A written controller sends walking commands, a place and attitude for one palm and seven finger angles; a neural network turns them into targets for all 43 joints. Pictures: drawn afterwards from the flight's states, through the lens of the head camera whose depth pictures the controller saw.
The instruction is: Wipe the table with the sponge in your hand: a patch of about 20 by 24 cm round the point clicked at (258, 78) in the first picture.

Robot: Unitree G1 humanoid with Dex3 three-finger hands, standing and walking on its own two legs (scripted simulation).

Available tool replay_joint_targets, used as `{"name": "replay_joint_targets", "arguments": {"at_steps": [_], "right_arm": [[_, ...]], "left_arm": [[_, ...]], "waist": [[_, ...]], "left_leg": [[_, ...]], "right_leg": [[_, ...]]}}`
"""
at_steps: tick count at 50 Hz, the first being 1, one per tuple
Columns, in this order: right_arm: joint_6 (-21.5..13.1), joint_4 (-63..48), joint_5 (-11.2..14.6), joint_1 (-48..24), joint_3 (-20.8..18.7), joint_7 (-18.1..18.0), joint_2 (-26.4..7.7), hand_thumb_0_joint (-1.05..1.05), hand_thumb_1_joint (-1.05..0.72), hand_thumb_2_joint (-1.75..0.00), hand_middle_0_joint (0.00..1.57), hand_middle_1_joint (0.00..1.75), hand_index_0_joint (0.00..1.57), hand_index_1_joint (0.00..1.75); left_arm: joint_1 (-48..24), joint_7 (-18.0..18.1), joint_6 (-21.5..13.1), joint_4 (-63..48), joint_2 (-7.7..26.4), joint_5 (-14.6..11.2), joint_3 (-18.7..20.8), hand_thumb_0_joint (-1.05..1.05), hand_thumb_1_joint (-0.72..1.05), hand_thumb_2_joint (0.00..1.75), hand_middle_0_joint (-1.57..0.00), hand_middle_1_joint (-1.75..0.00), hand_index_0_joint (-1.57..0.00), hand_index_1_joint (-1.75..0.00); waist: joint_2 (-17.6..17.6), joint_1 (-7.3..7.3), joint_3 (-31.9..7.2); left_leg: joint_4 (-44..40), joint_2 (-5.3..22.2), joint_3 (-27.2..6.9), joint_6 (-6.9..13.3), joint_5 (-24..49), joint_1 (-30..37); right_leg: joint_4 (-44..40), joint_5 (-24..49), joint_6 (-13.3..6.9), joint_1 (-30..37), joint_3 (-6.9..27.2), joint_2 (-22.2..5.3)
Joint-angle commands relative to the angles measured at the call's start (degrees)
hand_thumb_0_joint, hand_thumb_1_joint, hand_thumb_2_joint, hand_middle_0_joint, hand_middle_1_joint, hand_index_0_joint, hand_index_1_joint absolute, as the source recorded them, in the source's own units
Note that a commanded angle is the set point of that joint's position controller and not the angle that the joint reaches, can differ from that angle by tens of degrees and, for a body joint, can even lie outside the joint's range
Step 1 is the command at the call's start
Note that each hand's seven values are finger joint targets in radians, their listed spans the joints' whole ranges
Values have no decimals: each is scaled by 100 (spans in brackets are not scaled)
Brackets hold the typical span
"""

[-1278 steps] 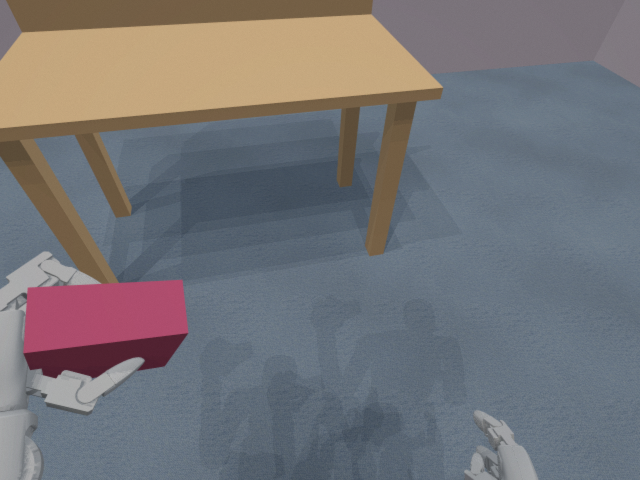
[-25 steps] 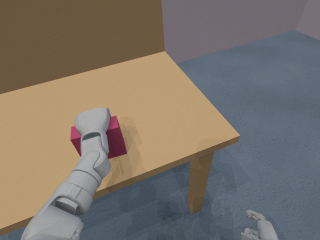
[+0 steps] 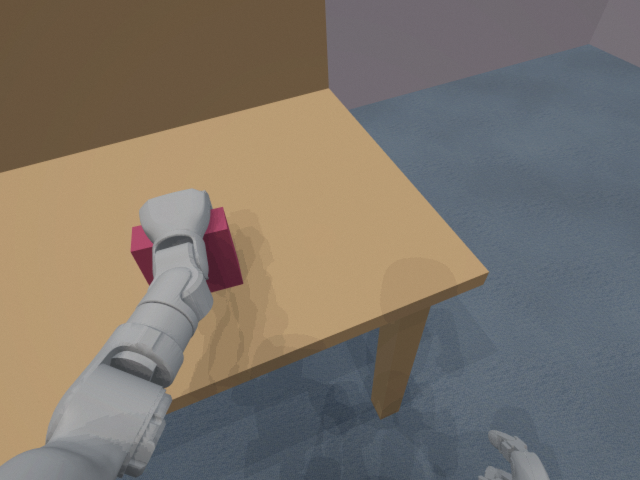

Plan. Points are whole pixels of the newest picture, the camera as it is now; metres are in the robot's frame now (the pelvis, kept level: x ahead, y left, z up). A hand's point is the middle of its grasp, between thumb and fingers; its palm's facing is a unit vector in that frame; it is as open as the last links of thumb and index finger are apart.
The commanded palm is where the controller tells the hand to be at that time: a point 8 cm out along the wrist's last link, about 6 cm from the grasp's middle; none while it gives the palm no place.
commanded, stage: wipe forward along the third lane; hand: left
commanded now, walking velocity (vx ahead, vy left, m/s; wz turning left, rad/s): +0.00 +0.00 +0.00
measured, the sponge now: (194, 265) +0.40 +0.22 +0.02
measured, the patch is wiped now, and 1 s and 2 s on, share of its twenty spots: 0.75 0.90 0.90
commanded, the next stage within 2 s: wipe back along the third lane in 0.36 s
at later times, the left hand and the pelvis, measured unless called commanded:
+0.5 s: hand (180, 218) +0.46 +0.24 +0.06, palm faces -0.08 -0.03 -1.00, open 9.6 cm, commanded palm +0.43 +0.24 +0.10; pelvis +0.01 +0.02 +0.00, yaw +0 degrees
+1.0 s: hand (179, 227) +0.45 +0.24 +0.06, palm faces -0.01 -0.05 -1.00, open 9.6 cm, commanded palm +0.40 +0.21 +0.11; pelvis +0.04 +0.04 +0.00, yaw +0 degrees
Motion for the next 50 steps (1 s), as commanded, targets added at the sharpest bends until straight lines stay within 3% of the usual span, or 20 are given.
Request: {"name": "replay_joint_targets", "arguments": {"at_steps": [1, 2, 6, 7, 9, 12, 14, 17, 20, 22, 27, 29, 33, 34, 37, 39, 42, 45, 47, 50], "right_arm": [[-234, -659, 2, -451, -213, -33, -663, 0, -90, -90, 20, 30, 20, 30], [-233, -652, 1, -456, -212, -43, -688, 0, -90, -90, 20, 30, 20, 30], [-227, -617, -4, -316, -215, -11, -666, 0, -90, -90, 20, 30, 20, 30], [-233, -609, -8, -306, -230, -6, -685, 0, -90, -90, 20, 30, 20, 30], [-231, -576, -14, -202, -233, -1, -690, 0, -90, -90, 20, 30, 20, 30], [-242, -547, -24, -150, -251, 16, -710, 0, -90, -90, 20, 30, 20, 30], [-251, -503, -36, -18, -260, 24, -714, 0, -90, -90, 20, 30, 20, 30], [-268, -449, -48, 77, -277, 29, -752, 0, -90, -90, 20, 30, 20, 30], [-267, -424, -63, 201, -300, 72, -749, 0, -90, -90, 20, 30, 20, 30], [-268, -414, -49, 207, -309, 75, -758, 0, -90, -90, 20, 30, 20, 30], [-268, -502, -64, 228, -363, 158, -706, 0, -90, -90, 20, 30, 20, 30], [-244, -533, -60, 186, -390, 205, -680, 0, -90, -90, 20, 30, 20, 30], [-208, -531, -23, 8, -356, 212, -691, 0, -90, -90, 20, 30, 20, 30], [-199, -553, -14, -38, -362, 222, -666, 0, -90, -90, 20, 30, 20, 30], [-145, -597, 3, -226, -339, 220, -678, 0, -90, -90, 20, 30, 20, 30], [-102, -630, 0, -288, -343, 250, -632, 0, -90, -90, 20, 30, 20, 30], [-20, -754, 18, -546, -293, 236, -647, 0, -90, -90, 20, 30, 20, 30], [74, -838, 23, -670, -281, 254, -617, 0, -90, -90, 20, 30, 20, 30], [120, -911, 30, -816, -288, 269, -605, 0, -90, -90, 20, 30, 20, 30], [205, -979, 34, -939, -297, 351, -589, 0, -90, -90, 20, 30, 20, 30]], "left_arm": [[-1976, 194, 16, -77, 1173, 212, 246, 0, 10, 130, -120, -160, -120, -160], [-2003, 199, 1, -33, 1364, 214, 416, 0, 10, 130, -120, -160, -120, -160], [-2143, 203, -52, 154, 1218, 274, 240, 0, 10, 130, -120, -160, -120, -160], [-2155, 216, -66, 182, 1389, 264, 428, 0, 10, 130, -120, -160, -120, -160], [-2360, 227, -93, 280, 1328, 296, 312, 0, 10, 130, -120, -160, -120, -160], [-2432, 235, -140, 370, 1374, 283, 409, 0, 10, 130, -120, -160, -120, -160], [-2625, 255, -175, 472, 1341, 315, 318, 0, 10, 130, -120, -160, -120, -160], [-2682, 280, -222, 641, 1625, 328, 563, 0, 10, 130, -120, -160, -120, -160], [-2668, 294, -258, 752, 1426, 347, 396, 0, 10, 130, -120, -160, -120, -160], [-2856, 296, -287, 767, 1559, 329, 500, 0, 10, 130, -120, -160, -120, -160], [-2206, 302, -360, 705, 1117, 249, 393, 0, 10, 130, -120, -160, -120, -160], [-1983, 313, -358, 576, 750, 189, 173, 0, 10, 130, -120, -160, -120, -160], [-2045, 361, -176, 447, 666, 47, 123, 0, 10, 130, -120, -160, -120, -160], [-1962, 356, -103, 351, 484, -9, 9, 0, 10, 130, -120, -160, -120, -160], [-1753, 331, 85, 173, 603, -65, 145, 0, 10, 130, -120, -160, -120, -160], [-1601, 272, 201, -38, 124, -96, -223, 0, 10, 130, -120, -160, -120, -160], [-1452, 182, 397, -386, 378, -172, -24, 0, 10, 130, -120, -160, -120, -160], [-1137, 44, 567, -750, -26, -128, -404, 0, 10, 130, -120, -160, -120, -160], [-980, -25, 647, -1021, -28, -151, -352, 0, 10, 130, -120, -160, -120, -160], [-762, -138, 796, -1425, -506, -106, -829, 0, 10, 130, -120, -160, -120, -160]], "waist": [[-965, -165, -1198], [-888, -98, -1246], [-708, -172, -1315], [-750, -115, -1456], [-728, -233, -1394], [-713, -214, -1535], [-749, -313, -1528], [-755, -270, -1617], [-719, -332, -1663], [-611, -350, -1651], [-581, -169, -1863], [-612, -173, -1727], [-712, -172, -1472], [-708, -157, -1538], [-777, -35, -1646], [-695, -70, -1556], [-715, 47, -1578], [-699, 45, -1516], [-744, 120, -1629], [-708, 75, -1524]], "left_leg": [[-358, -48, 83, 213, 360, -602], [-384, -47, 55, 205, 379, -626], [-345, -48, 80, 198, 534, -592], [-351, -35, 47, 205, 600, -578], [-296, -27, 69, 210, 648, -593], [-291, -20, 30, 208, 762, -574], [-248, -18, 44, 220, 751, -604], [-249, -11, 6, 217, 833, -667], [-180, -7, 43, 216, 995, -652], [-204, 10, 3, 207, 957, -657], [-201, 32, 13, 195, 1227, -517], [-187, 51, 35, 189, 1236, -447], [-296, 67, -12, 198, 1009, -436], [-304, 60, 15, 201, 1061, -358], [-356, 65, -31, 178, 1233, -296], [-317, 79, -11, 159, 1436, -102], [-375, 55, -30, 159, 1465, -95], [-338, 58, -35, 116, 1783, 133], [-298, 77, -61, 106, 2108, 267], [-189, 91, -48, 69, 2471, 495]], "right_leg": [[-362, 130, 150, 1672, 408, -349], [-363, 114, 126, 1687, 435, -344], [-276, 379, 115, 1658, 333, -339], [-269, 418, 103, 1714, 345, -328], [-228, 528, 118, 1645, 309, -330], [-205, 675, 93, 1626, 291, -307], [-172, 693, 117, 1591, 256, -308], [-150, 784, 94, 1623, 262, -298], [-95, 1066, 100, 1620, 229, -293], [-111, 921, 88, 1515, 218, -283], [-72, 1102, 37, 1632, 154, -241], [-78, 1067, 47, 1534, 112, -223], [-154, 707, 40, 1443, 83, -219], [-172, 758, 45, 1497, 77, -217], [-158, 881, 12, 1675, 67, -215], [-132, 1052, -1, 1594, 7, -199], [-161, 1136, -23, 1811, 46, -212], [-99, 1399, -46, 1799, -30, -199], [-58, 1638, -80, 1884, -32, -189], [3, 1907, -91, 1797, -100, -178]]}}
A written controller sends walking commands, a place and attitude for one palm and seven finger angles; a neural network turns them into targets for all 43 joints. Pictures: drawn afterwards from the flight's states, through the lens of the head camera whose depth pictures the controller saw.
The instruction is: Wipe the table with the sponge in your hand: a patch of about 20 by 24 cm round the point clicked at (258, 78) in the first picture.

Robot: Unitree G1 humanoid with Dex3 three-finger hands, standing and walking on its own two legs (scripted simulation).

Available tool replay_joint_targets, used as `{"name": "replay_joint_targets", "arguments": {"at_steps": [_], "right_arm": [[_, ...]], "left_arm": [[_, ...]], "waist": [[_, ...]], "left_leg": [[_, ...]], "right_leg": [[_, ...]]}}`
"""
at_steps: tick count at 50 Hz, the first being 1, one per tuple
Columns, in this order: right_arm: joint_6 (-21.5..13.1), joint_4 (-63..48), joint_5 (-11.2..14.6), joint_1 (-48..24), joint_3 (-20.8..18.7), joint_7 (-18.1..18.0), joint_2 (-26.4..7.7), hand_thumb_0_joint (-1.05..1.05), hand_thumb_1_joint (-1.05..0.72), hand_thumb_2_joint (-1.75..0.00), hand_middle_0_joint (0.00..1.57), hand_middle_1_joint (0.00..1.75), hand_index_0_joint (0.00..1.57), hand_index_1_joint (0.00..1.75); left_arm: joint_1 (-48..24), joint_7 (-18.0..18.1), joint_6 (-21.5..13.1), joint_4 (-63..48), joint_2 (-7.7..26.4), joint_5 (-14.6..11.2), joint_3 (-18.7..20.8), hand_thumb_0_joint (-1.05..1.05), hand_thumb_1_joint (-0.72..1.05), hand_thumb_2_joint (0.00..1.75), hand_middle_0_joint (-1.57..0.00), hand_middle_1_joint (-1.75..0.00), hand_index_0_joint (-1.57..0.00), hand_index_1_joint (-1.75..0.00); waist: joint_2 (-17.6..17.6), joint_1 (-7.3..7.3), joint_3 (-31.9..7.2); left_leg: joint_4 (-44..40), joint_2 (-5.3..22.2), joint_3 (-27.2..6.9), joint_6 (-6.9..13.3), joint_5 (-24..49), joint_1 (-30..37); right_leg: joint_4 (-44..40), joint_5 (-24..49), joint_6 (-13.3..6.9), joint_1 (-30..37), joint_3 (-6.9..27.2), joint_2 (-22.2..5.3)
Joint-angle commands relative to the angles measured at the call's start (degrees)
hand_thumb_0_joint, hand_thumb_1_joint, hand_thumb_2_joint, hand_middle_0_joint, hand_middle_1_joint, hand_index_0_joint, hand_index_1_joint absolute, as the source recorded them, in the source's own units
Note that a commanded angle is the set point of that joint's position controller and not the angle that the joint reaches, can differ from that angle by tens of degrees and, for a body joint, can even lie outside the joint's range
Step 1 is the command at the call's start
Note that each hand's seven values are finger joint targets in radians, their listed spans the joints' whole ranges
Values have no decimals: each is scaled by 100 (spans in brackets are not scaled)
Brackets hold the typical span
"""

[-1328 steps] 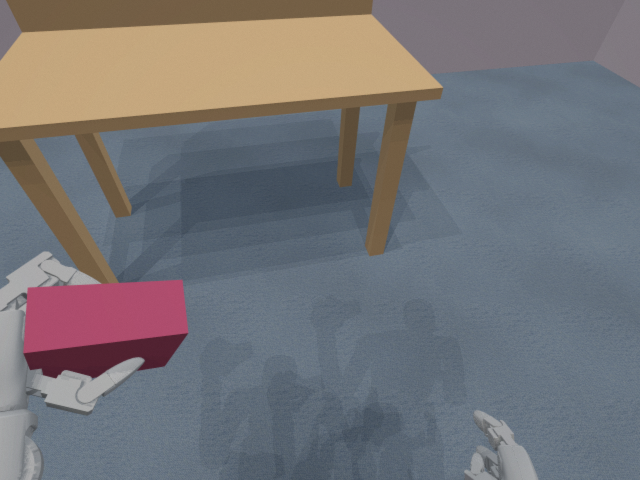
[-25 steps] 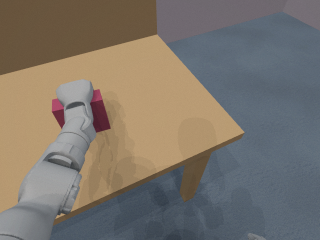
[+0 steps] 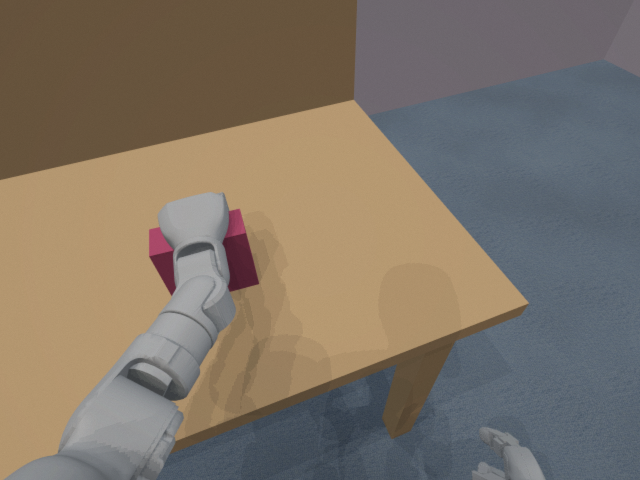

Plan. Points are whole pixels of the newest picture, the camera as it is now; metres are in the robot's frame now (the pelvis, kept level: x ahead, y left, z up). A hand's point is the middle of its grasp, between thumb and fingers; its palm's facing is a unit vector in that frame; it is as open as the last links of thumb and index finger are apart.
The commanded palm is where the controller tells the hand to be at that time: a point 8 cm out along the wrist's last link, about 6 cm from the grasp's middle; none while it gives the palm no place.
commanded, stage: wipe back along the third lane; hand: left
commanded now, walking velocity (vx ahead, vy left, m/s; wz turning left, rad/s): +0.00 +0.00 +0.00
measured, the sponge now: (210, 266) +0.40 +0.20 +0.02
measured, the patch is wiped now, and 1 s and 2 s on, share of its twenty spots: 0.90 0.90 0.90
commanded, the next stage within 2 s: slide back across to the middle lane in 1.16 s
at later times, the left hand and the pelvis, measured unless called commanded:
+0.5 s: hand (217, 275) +0.36 +0.17 +0.06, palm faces +0.04 -0.07 -1.00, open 9.6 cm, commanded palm +0.30 +0.15 +0.10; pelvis +0.01 +0.01 +0.00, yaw +1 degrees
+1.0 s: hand (237, 310) +0.30 +0.13 +0.06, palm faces +0.05 -0.08 -1.00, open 9.6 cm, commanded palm +0.25 +0.11 +0.10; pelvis -0.01 -0.02 +0.00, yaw +0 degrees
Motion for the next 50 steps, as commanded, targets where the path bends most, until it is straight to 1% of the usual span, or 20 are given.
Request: {"name": "replay_joint_targets", "arguments": {"at_steps": [1, 3, 4, 7, 9, 12, 14, 17, 25, 27, 28, 33, 37, 38, 41, 42, 43, 46, 47, 50], "right_arm": [[-127, -851, 20, -836, -226, 76, -664, 0, -90, -90, 20, 30, 20, 30], [-78, -900, 25, -964, -215, 137, -661, 0, -90, -90, 20, 30, 20, 30], [-61, -947, 28, -1003, -213, 179, -639, 0, -90, -90, 20, 30, 20, 30], [-2, -1000, 46, -1188, -198, 249, -638, 0, -90, -90, 20, 30, 20, 30], [33, -994, 51, -1229, -174, 288, -616, 0, -90, -90, 20, 30, 20, 30], [60, -1038, 38, -1340, -160, 321, -624, 0, -90, -90, 20, 30, 20, 30], [80, -1110, 54, -1407, -115, 351, -600, 0, -90, -90, 20, 30, 20, 30], [86, -1177, 62, -1487, -132, 421, -593, 0, -90, -90, 20, 30, 20, 30], [76, -1236, 95, -1644, -97, 543, -582, 0, -90, -90, 20, 30, 20, 30], [83, -1255, 98, -1710, -105, 560, -587, 0, -90, -90, 20, 30, 20, 30], [78, -1264, 91, -1708, -89, 566, -570, 0, -90, -90, 20, 30, 20, 30], [76, -1287, 97, -1769, -94, 608, -547, 0, -90, -90, 20, 30, 20, 30], [76, -1314, 90, -1849, -100, 626, -546, 0, -90, -90, 20, 30, 20, 30], [67, -1342, 94, -1862, -86, 634, -516, 0, -90, -90, 20, 30, 20, 30], [60, -1317, 101, -1875, -85, 635, -513, 0, -90, -90, 20, 30, 20, 30], [66, -1343, 98, -1919, -90, 630, -537, 0, -90, -90, 20, 30, 20, 30], [67, -1360, 100, -1939, -72, 630, -508, 0, -90, -90, 20, 30, 20, 30], [66, -1348, 114, -1942, -81, 638, -510, 0, -90, -90, 20, 30, 20, 30], [74, -1379, 110, -1980, -91, 631, -520, 0, -90, -90, 20, 30, 20, 30], [55, -1380, 119, -1956, -88, 662, -504, 0, -90, -90, 20, 30, 20, 30]], "left_arm": [[-930, -291, 179, -917, -174, -21, -325, 0, 10, 130, -120, -160, -120, -160], [-623, -335, 256, -1145, -174, -15, -329, 0, 10, 130, -120, -160, -120, -160], [-560, -383, 290, -1338, -455, -23, -603, 0, 10, 130, -120, -160, -120, -160], [-454, -445, 402, -1670, -341, -78, -512, 0, 10, 130, -120, -160, -120, -160], [-360, -481, 476, -1763, -544, -58, -770, 0, 10, 130, -120, -160, -120, -160], [-145, -516, 522, -2046, -309, -91, -533, 0, 10, 130, -120, -160, -120, -160], [115, -536, 553, -2197, -490, -83, -764, 0, 10, 130, -120, -160, -120, -160], [415, -543, 587, -2541, -416, -97, -689, 0, 10, 130, -120, -160, -120, -160], [779, -533, 821, -2947, -584, -61, -956, 0, 10, 130, -120, -160, -120, -160], [838, -544, 836, -3087, -427, -73, -796, 0, 10, 130, -120, -160, -120, -160], [800, -548, 847, -3085, -612, -61, -1006, 0, 10, 130, -120, -160, -120, -160], [880, -559, 838, -3211, -700, 18, -1136, 0, 10, 130, -120, -160, -120, -160], [1144, -518, 807, -3351, -537, -37, -923, 0, 10, 130, -120, -160, -120, -160], [1124, -513, 816, -3406, -760, -37, -1171, 0, 10, 130, -120, -160, -120, -160], [1239, -497, 828, -3385, -671, -7, -1118, 0, 10, 130, -120, -160, -120, -160], [1338, -479, 812, -3504, -424, -40, -841, 0, 10, 130, -120, -160, -120, -160], [1377, -480, 821, -3515, -618, -30, -1073, 0, 10, 130, -120, -160, -120, -160], [1443, -503, 801, -3559, -631, -2, -1140, 0, 10, 130, -120, -160, -120, -160], [1509, -496, 779, -3679, -447, -28, -928, 0, 10, 130, -120, -160, -120, -160], [1709, -505, 752, -3705, -627, -5, -1163, 0, 10, 130, -120, -160, -120, -160]], "waist": [[-788, -47, -1414], [-711, 31, -1419], [-679, 6, -1468], [-791, 57, -1451], [-794, 16, -1280], [-871, 102, -1382], [-773, 111, -1189], [-701, 184, -1269], [-760, 199, -981], [-826, 245, -928], [-799, 198, -888], [-783, 212, -749], [-951, 275, -658], [-874, 236, -651], [-857, 249, -531], [-934, 301, -578], [-928, 261, -574], [-879, 250, -470], [-880, 283, -503], [-839, 259, -465]], "left_leg": [[-69, 217, -71, -212, 2880, 293], [-1, 242, -107, -246, 3280, 379], [51, 245, -110, -251, 3476, 467], [88, 268, -145, -242, 3544, 461], [113, 258, -144, -241, 3486, 481], [142, 244, -129, -215, 3475, 453], [107, 251, -141, -225, 3478, 426], [122, 274, -181, -216, 3552, 464], [10, 278, -200, -189, 2994, 419], [-50, 281, -217, -168, 2721, 344], [-51, 266, -203, -151, 2632, 354], [-95, 266, -215, -128, 2258, 318], [-155, 242, -197, -103, 1927, 185], [-139, 211, -143, -74, 1875, 211], [-162, 184, -103, -71, 1716, 159], [-185, 185, -142, -66, 1627, 90], [-175, 161, -77, -49, 1581, 91], [-172, 143, -68, -46, 1528, 90], [-194, 150, -114, -39, 1473, 69], [-147, 122, -54, -35, 1490, 83]], "right_leg": [[208, 2310, -368, 1577, -138, -54], [303, 2510, -392, 1629, -166, -61], [331, 2629, -385, 1627, -181, -55], [374, 2680, -397, 1679, -180, -45], [404, 2662, -395, 1627, -214, -49], [432, 2867, -413, 1815, -145, -44], [466, 2780, -411, 1796, -196, -64], [493, 2688, -435, 1827, -160, -36], [460, 2042, -434, 1695, -187, 10], [430, 1839, -454, 1712, -150, 32], [443, 1768, -442, 1680, -195, 23], [432, 1334, -456, 1548, -182, 46], [366, 1192, -465, 1636, -83, 68], [360, 1188, -441, 1658, -111, 37], [318, 1101, -439, 1644, -55, 42], [291, 1018, -455, 1717, 52, 66], [296, 1022, -420, 1782, 25, 22], [264, 992, -421, 1719, 72, 27], [233, 913, -443, 1740, 171, 56], [255, 997, -420, 1759, 157, 33]]}}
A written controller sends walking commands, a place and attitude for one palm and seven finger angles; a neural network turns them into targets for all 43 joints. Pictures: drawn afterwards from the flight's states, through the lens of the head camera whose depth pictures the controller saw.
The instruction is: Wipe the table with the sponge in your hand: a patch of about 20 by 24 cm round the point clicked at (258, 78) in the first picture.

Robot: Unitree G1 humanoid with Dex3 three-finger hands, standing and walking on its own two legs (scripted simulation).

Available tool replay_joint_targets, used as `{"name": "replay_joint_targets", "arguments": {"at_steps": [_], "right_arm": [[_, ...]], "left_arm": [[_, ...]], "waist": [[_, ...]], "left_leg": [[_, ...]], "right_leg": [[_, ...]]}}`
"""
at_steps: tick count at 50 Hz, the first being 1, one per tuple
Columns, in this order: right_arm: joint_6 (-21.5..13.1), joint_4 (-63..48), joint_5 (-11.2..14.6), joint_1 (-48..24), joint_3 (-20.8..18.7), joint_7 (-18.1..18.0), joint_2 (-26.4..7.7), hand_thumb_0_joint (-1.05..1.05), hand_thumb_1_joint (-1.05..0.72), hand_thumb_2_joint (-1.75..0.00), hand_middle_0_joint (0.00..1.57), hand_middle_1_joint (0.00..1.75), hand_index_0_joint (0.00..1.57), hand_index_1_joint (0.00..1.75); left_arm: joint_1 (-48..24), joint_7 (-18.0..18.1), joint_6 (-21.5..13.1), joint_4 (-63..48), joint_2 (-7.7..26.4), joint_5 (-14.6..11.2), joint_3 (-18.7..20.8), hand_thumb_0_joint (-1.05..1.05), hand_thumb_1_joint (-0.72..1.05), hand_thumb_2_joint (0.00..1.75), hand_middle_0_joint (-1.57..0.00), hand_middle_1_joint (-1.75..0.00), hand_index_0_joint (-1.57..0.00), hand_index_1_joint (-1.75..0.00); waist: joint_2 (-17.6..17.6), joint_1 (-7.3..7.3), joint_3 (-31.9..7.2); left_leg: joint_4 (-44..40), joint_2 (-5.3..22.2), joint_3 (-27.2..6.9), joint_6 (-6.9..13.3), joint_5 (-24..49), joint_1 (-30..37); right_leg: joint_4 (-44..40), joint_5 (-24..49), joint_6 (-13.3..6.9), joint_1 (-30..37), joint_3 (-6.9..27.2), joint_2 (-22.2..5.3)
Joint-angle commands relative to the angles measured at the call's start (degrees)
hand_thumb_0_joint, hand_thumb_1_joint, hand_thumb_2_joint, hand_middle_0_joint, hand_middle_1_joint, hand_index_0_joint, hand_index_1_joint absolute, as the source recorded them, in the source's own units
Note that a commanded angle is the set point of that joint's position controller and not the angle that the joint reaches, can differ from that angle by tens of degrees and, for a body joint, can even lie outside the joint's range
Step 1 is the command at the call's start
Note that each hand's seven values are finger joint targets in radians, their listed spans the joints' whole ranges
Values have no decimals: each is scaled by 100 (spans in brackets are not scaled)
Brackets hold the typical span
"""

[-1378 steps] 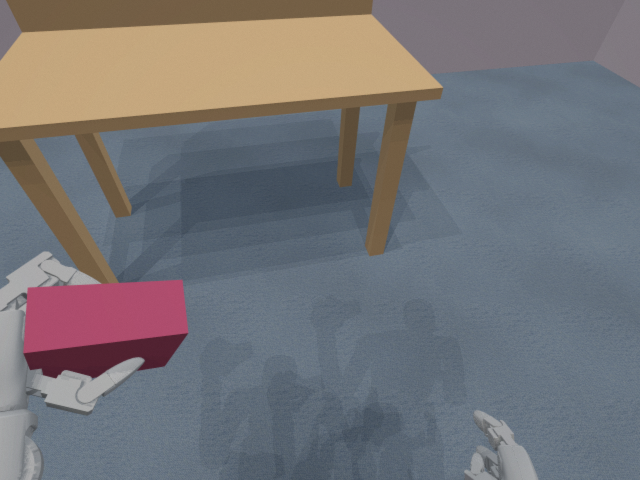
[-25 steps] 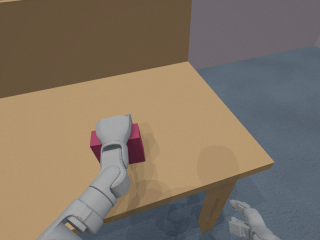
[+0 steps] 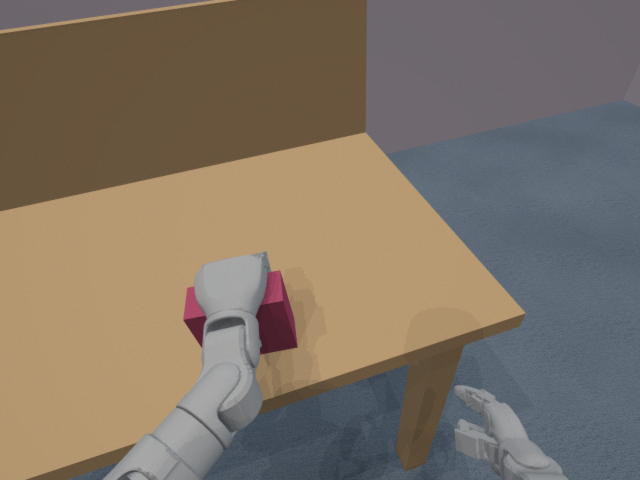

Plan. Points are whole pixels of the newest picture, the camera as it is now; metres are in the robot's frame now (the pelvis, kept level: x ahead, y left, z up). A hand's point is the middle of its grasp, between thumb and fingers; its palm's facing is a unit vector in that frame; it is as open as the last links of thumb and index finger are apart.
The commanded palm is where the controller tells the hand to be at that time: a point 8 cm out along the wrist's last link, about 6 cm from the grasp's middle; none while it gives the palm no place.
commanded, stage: wipe back along the third lane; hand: left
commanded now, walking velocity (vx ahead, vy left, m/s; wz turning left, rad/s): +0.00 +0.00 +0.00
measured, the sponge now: (248, 326) +0.32 +0.15 +0.03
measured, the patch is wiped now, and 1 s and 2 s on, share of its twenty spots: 0.90 0.90 0.95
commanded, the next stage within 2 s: slide back across to the middle lane in 0.16 s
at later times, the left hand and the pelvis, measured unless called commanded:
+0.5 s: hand (243, 323) +0.29 +0.14 +0.08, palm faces +0.09 -0.19 -0.98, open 9.6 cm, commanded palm +0.24 +0.15 +0.12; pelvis -0.01 -0.02 +0.00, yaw -1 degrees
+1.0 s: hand (190, 344) +0.25 +0.20 +0.08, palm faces +0.08 -0.22 -0.97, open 9.6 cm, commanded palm +0.21 +0.21 +0.13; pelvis -0.02 -0.01 +0.01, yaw -2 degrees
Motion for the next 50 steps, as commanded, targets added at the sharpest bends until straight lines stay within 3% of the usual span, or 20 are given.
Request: {"name": "replay_joint_targets", "arguments": {"at_steps": [1, 7, 9, 12, 13, 16, 17, 18, 20, 22, 25, 27, 30, 32, 33, 35, 42, 45, 47, 50], "right_arm": [[-318, -1022, 54, -1372, -210, 48, -479, 0, -90, -90, 20, 30, 20, 30], [-326, -1090, 56, -1454, -223, 55, -481, 0, -90, -90, 20, 30, 20, 30], [-329, -1076, 66, -1428, -218, 48, -473, 0, -90, -90, 20, 30, 20, 30], [-359, -1048, 48, -1428, -219, -24, -503, 0, -90, -90, 20, 30, 20, 30], [-362, -1026, 48, -1418, -204, -46, -485, 0, -90, -90, 20, 30, 20, 30], [-390, -1065, 38, -1409, -205, -82, -473, 0, -90, -90, 20, 30, 20, 30], [-400, -1074, 20, -1415, -220, -103, -491, 0, -90, -90, 20, 30, 20, 30], [-409, -1113, 24, -1441, -200, -111, -456, 0, -90, -90, 20, 30, 20, 30], [-435, -1086, 18, -1412, -182, -145, -451, 0, -90, -90, 20, 30, 20, 30], [-450, -1082, -3, -1407, -187, -200, -491, 0, -90, -90, 20, 30, 20, 30], [-493, -1095, -21, -1387, -164, -257, -470, 0, -90, -90, 20, 30, 20, 30], [-504, -1081, -49, -1385, -173, -305, -494, 0, -90, -90, 20, 30, 20, 30], [-563, -1100, -43, -1339, -175, -321, -465, 0, -90, -90, 20, 30, 20, 30], [-580, -1128, -54, -1369, -183, -325, -490, 0, -90, -90, 20, 30, 20, 30], [-589, -1148, -62, -1328, -184, -328, -461, 0, -90, -90, 20, 30, 20, 30], [-622, -1132, -68, -1294, -189, -357, -486, 0, -90, -90, 20, 30, 20, 30], [-724, -1092, -85, -1292, -190, -456, -524, 0, -90, -90, 20, 30, 20, 30], [-758, -1073, -88, -1233, -187, -462, -521, 0, -90, -90, 20, 30, 20, 30], [-776, -1077, -92, -1281, -179, -477, -540, 0, -90, -90, 20, 30, 20, 30], [-798, -1058, -97, -1226, -181, -491, -524, 0, -90, -90, 20, 30, 20, 30]], "left_arm": [[-469, -166, -114, -712, -393, -350, -20, 0, 10, 130, -120, -160, -120, -160], [-26, -143, -199, -1165, -167, -421, 204, 0, 10, 130, -120, -160, -120, -160], [21, -148, -218, -1173, -271, -404, 41, 0, 10, 130, -120, -160, -120, -160], [7, -104, -258, -1245, 196, -402, 520, 0, 10, 130, -120, -160, -120, -160], [-125, -104, -256, -1161, 1, -355, 300, 0, 10, 130, -120, -160, -120, -160], [33, -81, -323, -1404, 238, -357, 529, 0, 10, 130, -120, -160, -120, -160], [34, -50, -349, -1578, 561, -353, 869, 0, 10, 130, -120, -160, -120, -160], [133, -34, -346, -1641, 519, -351, 830, 0, 10, 130, -120, -160, -120, -160], [321, -45, -395, -1666, 569, -377, 880, 0, 10, 130, -120, -160, -120, -160], [341, -48, -448, -1840, 988, -406, 1315, 0, 10, 130, -120, -160, -120, -160], [441, -92, -514, -1959, 976, -416, 1288, 0, 10, 130, -120, -160, -120, -160], [298, -82, -562, -2176, 1331, -381, 1639, 0, 10, 130, -120, -160, -120, -160], [690, -117, -654, -2234, 1246, -420, 1601, 0, 10, 130, -120, -160, -120, -160], [814, -134, -718, -2434, 1462, -421, 1839, 0, 10, 130, -120, -160, -120, -160], [862, -140, -738, -2476, 1283, -436, 1683, 0, 10, 130, -120, -160, -120, -160], [1090, -148, -815, -2485, 1471, -469, 1856, 0, 10, 130, -120, -160, -120, -160], [874, -194, -902, -2543, 1694, -423, 2097, 0, 10, 130, -120, -160, -120, -160], [976, -227, -943, -2438, 1581, -402, 1986, 0, 10, 130, -120, -160, -120, -160], [999, -217, -973, -2490, 1852, -393, 2263, 0, 10, 130, -120, -160, -120, -160], [1158, -230, -1021, -2422, 1753, -414, 2198, 0, 10, 130, -120, -160, -120, -160]], "waist": [[-1077, -38, -670], [-1160, 16, -661], [-1214, -42, -551], [-1234, 11, -536], [-1228, -54, -518], [-1065, 31, -671], [-1082, 73, -821], [-994, 87, -836], [-1081, 70, -633], [-1059, 100, -608], [-1021, 100, -518], [-865, 128, -591], [-835, 146, -528], [-821, 181, -562], [-815, 159, -595], [-896, 170, -456], [-674, 157, -297], [-687, 158, -303], [-613, 201, -309], [-710, 196, -263]], "left_leg": [[-390, 59, -54, 82, 1638, -604], [-402, 29, -66, 109, 1505, -696], [-371, 36, -38, 110, 1522, -675], [-401, 12, -42, 112, 1382, -753], [-382, 0, 5, 112, 1348, -754], [-408, -23, 13, 114, 1456, -677], [-415, -28, -26, 128, 1471, -655], [-426, -34, 17, 127, 1489, -686], [-458, -33, 20, 123, 1482, -665], [-514, -33, -12, 123, 1375, -645], [-552, -42, 16, 130, 1399, -601], [-582, -50, -24, 135, 1392, -518], [-613, -55, -9, 126, 1454, -499], [-645, -51, -63, 123, 1432, -443], [-636, -56, -18, 141, 1487, -460], [-627, -61, -28, 129, 1474, -469], [-748, -52, -108, 145, 1230, -338], [-790, -43, -115, 131, 1266, -407], [-813, -39, -153, 132, 1245, -347], [-830, -29, -136, 117, 1309, -409]], "right_leg": [[-242, 1297, -261, 1256, 158, -31], [-320, 1265, -250, 1415, 406, -15], [-310, 1298, -221, 1353, 360, -35], [-398, 1181, -215, 1406, 546, -24], [-380, 1103, -186, 1376, 495, -55], [-388, 1233, -190, 1552, 539, -72], [-402, 1275, -211, 1662, 673, -42], [-382, 1289, -190, 1775, 646, -87], [-484, 1268, -176, 1720, 686, -87], [-599, 1021, -180, 1727, 838, -74], [-653, 966, -159, 1753, 827, -108], [-711, 869, -196, 1779, 964, -84], [-710, 913, -192, 1815, 917, -101], [-756, 785, -219, 1808, 1014, -73], [-717, 916, -200, 1886, 930, -97], [-760, 944, -193, 1840, 989, -103], [-946, 249, -236, 1542, 1005, -46], [-883, 341, -227, 1599, 868, -53], [-915, 251, -254, 1578, 945, -24], [-867, 411, -230, 1640, 835, -42]]}}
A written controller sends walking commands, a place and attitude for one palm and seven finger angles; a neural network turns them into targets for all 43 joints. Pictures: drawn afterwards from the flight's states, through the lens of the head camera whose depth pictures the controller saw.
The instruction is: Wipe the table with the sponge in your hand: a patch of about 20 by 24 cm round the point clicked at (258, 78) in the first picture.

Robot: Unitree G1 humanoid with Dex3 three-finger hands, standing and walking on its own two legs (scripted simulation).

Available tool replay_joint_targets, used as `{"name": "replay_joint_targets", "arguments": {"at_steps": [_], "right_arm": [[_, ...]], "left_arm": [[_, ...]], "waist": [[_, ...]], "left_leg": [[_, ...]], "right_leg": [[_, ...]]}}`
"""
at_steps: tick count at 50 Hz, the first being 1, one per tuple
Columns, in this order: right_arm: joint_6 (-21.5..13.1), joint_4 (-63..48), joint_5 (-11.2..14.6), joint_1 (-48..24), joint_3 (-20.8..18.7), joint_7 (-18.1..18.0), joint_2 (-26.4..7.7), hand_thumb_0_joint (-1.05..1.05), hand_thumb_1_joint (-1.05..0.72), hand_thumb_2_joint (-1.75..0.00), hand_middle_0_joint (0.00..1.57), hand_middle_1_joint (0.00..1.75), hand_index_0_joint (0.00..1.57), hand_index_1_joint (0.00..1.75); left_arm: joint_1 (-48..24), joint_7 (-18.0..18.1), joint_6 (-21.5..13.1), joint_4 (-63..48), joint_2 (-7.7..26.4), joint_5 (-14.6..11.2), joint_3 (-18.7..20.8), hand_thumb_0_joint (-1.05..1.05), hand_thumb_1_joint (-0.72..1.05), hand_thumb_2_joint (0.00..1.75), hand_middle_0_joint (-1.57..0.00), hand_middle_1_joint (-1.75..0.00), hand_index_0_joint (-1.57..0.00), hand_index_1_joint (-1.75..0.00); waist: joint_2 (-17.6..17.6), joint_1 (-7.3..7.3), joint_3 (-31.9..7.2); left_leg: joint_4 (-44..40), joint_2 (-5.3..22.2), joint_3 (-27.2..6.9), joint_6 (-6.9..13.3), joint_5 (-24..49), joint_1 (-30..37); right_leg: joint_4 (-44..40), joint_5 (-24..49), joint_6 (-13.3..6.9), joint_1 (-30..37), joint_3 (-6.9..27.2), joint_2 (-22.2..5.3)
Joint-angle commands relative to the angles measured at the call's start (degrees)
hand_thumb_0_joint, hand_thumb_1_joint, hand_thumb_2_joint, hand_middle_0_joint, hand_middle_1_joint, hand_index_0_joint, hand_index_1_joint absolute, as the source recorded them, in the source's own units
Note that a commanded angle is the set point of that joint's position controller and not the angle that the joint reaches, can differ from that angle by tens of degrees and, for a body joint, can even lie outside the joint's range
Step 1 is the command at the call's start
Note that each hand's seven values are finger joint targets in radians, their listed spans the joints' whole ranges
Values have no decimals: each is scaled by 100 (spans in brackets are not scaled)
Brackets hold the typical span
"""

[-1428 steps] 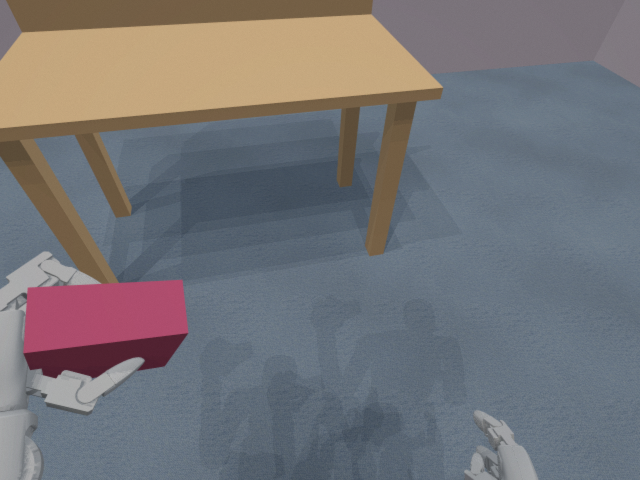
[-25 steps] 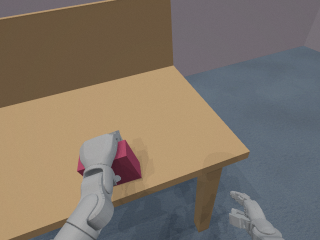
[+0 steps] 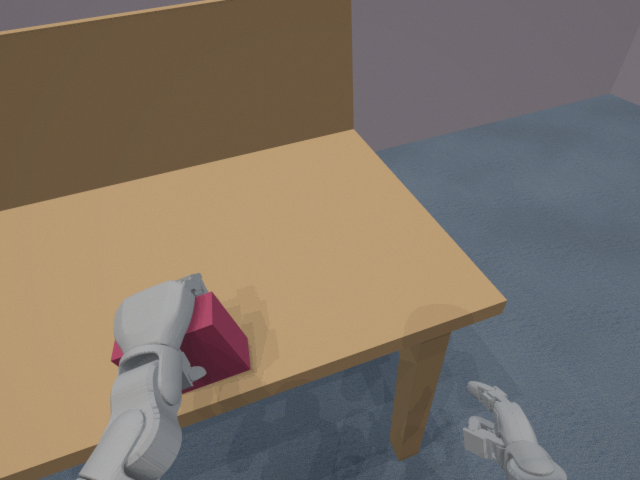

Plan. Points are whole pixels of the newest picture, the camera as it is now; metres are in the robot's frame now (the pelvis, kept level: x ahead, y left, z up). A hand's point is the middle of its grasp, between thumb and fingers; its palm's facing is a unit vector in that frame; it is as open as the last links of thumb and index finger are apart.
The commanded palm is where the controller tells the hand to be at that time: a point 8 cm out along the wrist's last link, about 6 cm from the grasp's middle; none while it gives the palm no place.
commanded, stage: wipe forward along the middle lane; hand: left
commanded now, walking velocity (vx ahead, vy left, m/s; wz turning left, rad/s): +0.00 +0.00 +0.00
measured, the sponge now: (193, 355) +0.26 +0.22 +0.03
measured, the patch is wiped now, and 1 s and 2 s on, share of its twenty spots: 0.90 0.95 0.95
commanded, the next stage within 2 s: slide back across to the first lane in 1.62 s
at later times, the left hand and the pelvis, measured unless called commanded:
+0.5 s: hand (167, 315) +0.29 +0.26 +0.06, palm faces +0.00 -0.10 -0.99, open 9.7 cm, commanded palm +0.27 +0.26 +0.10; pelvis +0.00 +0.01 +0.00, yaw +1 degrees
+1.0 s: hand (164, 292) +0.33 +0.28 +0.06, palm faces -0.06 -0.06 -1.00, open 9.6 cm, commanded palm +0.31 +0.28 +0.10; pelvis -0.01 +0.00 +0.00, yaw +2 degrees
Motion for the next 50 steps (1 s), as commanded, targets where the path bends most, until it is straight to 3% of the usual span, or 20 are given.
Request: {"name": "replay_joint_targets", "arguments": {"at_steps": [1, 7, 9, 12, 13, 16, 17, 19, 22, 26, 31, 32, 35, 37, 39, 42, 43, 46, 47, 50], "right_arm": [[-364, -1008, 21, -1368, -173, -29, -489, 0, -90, -90, 20, 30, 20, 30], [-427, -912, 27, -1325, -134, -107, -540, 0, -90, -90, 20, 30, 20, 30], [-450, -894, 50, -1288, -120, -126, -521, 0, -90, -90, 20, 30, 20, 30], [-487, -835, 67, -1270, -129, -135, -564, 0, -90, -90, 20, 30, 20, 30], [-507, -870, 64, -1244, -116, -142, -543, 0, -90, -90, 20, 30, 20, 30], [-530, -808, 59, -1126, -138, -207, -590, 0, -90, -90, 20, 30, 20, 30], [-533, -787, 48, -1091, -149, -223, -620, 0, -90, -90, 20, 30, 20, 30], [-557, -847, 57, -1053, -146, -239, -575, 0, -90, -90, 20, 30, 20, 30], [-556, -802, 52, -957, -161, -268, -623, 0, -90, -90, 20, 30, 20, 30], [-559, -758, 67, -804, -173, -321, -638, 0, -90, -90, 20, 30, 20, 30], [-568, -707, 72, -651, -194, -392, -673, 0, -90, -90, 20, 30, 20, 30], [-573, -693, 62, -614, -212, -406, -712, 0, -90, -90, 20, 30, 20, 30], [-574, -709, 69, -567, -204, -440, -697, 0, -90, -90, 20, 30, 20, 30], [-571, -642, 60, -505, -218, -481, -749, 0, -90, -90, 20, 30, 20, 30], [-593, -666, 65, -429, -221, -485, -703, 0, -90, -90, 20, 30, 20, 30], [-599, -640, 57, -397, -235, -505, -751, 0, -90, -90, 20, 30, 20, 30], [-602, -639, 53, -332, -233, -516, -732, 0, -90, -90, 20, 30, 20, 30], [-611, -587, 62, -242, -256, -524, -757, 0, -90, -90, 20, 30, 20, 30], [-629, -572, 62, -219, -260, -530, -789, 0, -90, -90, 20, 30, 20, 30], [-650, -541, 56, -87, -294, -519, -780, 0, -90, -90, 20, 30, 20, 30]], "left_arm": [[-862, 120, -3, -548, 845, 193, 578, 0, 10, 130, -120, -160, -120, -160], [-1391, 131, 64, 61, 1063, 335, 755, 0, 10, 130, -120, -160, -120, -160], [-1623, 100, 101, 307, 777, 376, 448, 0, 10, 130, -120, -160, -120, -160], [-1939, 73, 153, 626, 905, 447, 512, 0, 10, 130, -120, -160, -120, -160], [-2144, 54, 172, 696, 725, 487, 296, 0, 10, 130, -120, -160, -120, -160], [-2131, 21, 72, 1123, 884, 378, 513, 0, 10, 130, -120, -160, -120, -160], [-2186, 41, 10, 1140, 1142, 369, 780, 0, 10, 130, -120, -160, -120, -160], [-2128, 19, -75, 1224, 805, 345, 520, 0, 10, 130, -120, -160, -120, -160], [-2387, 32, -155, 1412, 983, 364, 662, 0, 10, 130, -120, -160, -120, -160], [-2781, 7, -204, 1852, 803, 429, 407, 0, 10, 130, -120, -160, -120, -160], [-3081, 10, -333, 2250, 965, 420, 503, 0, 10, 130, -120, -160, -120, -160], [-3168, 28, -378, 2285, 1275, 426, 784, 0, 10, 130, -120, -160, -120, -160], [-3197, 15, -483, 2495, 1153, 370, 664, 0, 10, 130, -120, -160, -120, -160], [-3493, 37, -555, 2649, 1627, 413, 1010, 0, 10, 130, -120, -160, -120, -160], [-3514, 38, -639, 2814, 1331, 432, 756, 0, 10, 130, -120, -160, -120, -160], [-3606, 66, -771, 2968, 1699, 433, 1074, 0, 10, 130, -120, -160, -120, -160], [-3806, 61, -811, 3027, 1519, 445, 861, 0, 10, 130, -120, -160, -120, -160], [-3950, 79, -909, 3304, 1614, 460, 906, 0, 10, 130, -120, -160, -120, -160], [-4049, 102, -971, 3334, 1855, 467, 1138, 0, 10, 130, -120, -160, -120, -160], [-4139, 145, -1090, 3569, 1671, 530, 959, 0, 10, 130, -120, -160, -120, -160]], "waist": [[-729, 100, -566], [-745, 100, -595], [-714, 30, -574], [-692, 27, -702], [-741, -2, -802], [-1014, -2, -808], [-1007, 10, -919], [-989, -19, -870], [-924, -54, -856], [-974, -137, -789], [-1026, -179, -904], [-1033, -155, -977], [-1067, -181, -918], [-1005, -189, -942], [-978, -221, -974], [-884, -177, -1074], [-929, -266, -1024], [-970, -300, -978], [-1037, -273, -1065], [-931, -324, -1106]], "left_leg": [[-407, -152, -304, 209, 1011, -874], [-483, -148, -339, 179, 854, -928], [-469, -139, -320, 172, 929, -958], [-475, -144, -349, 153, 874, -939], [-445, -152, -328, 177, 929, -975], [-381, -167, -326, 171, 951, -1074], [-382, -158, -354, 172, 940, -1055], [-335, -162, -328, 166, 1061, -1099], [-335, -157, -348, 154, 950, -1128], [-276, -174, -299, 152, 845, -1232], [-197, -180, -257, 161, 719, -1342], [-198, -181, -291, 162, 667, -1373], [-182, -182, -249, 166, 640, -1486], [-184, -181, -269, 164, 489, -1529], [-156, -187, -236, 172, 532, -1577], [-157, -194, -249, 167, 444, -1642], [-137, -187, -220, 183, 447, -1666], [-115, -194, -205, 179, 356, -1753], [-135, -183, -239, 181, 337, -1784], [-81, -187, -205, 182, 379, -1805]], "right_leg": [[-447, 75, -136, 1150, 652, -188], [-468, -160, -168, 1025, 632, -143], [-418, -26, -160, 966, 460, -158], [-404, -90, -178, 894, 475, -131], [-360, 13, -160, 956, 364, -166], [-348, 230, -123, 991, 378, -191], [-334, 210, -145, 1009, 473, -158], [-282, 450, -131, 993, 354, -198], [-302, 326, -142, 839, 394, -175], [-312, 236, -111, 677, 297, -219], [-309, 187, -78, 646, 311, -257], [-301, 111, -96, 686, 385, -238], [-308, 164, -54, 706, 326, -292], [-349, -115, -58, 640, 426, -283], [-337, -38, -44, 642, 333, -307], [-357, -144, -51, 665, 433, -316], [-353, -117, -27, 637, 350, -337], [-396, -215, -4, 553, 369, -350], [-390, -283, -19, 574, 433, -335], [-361, -190, -6, 491, 327, -352]]}}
